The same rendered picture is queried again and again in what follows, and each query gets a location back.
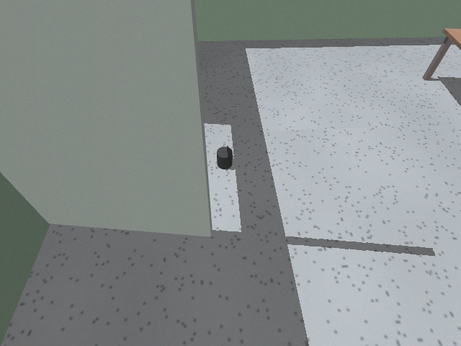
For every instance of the mug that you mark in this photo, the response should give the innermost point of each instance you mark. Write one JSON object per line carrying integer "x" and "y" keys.
{"x": 224, "y": 157}

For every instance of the coffee table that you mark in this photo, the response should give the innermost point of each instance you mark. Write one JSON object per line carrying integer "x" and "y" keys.
{"x": 452, "y": 36}

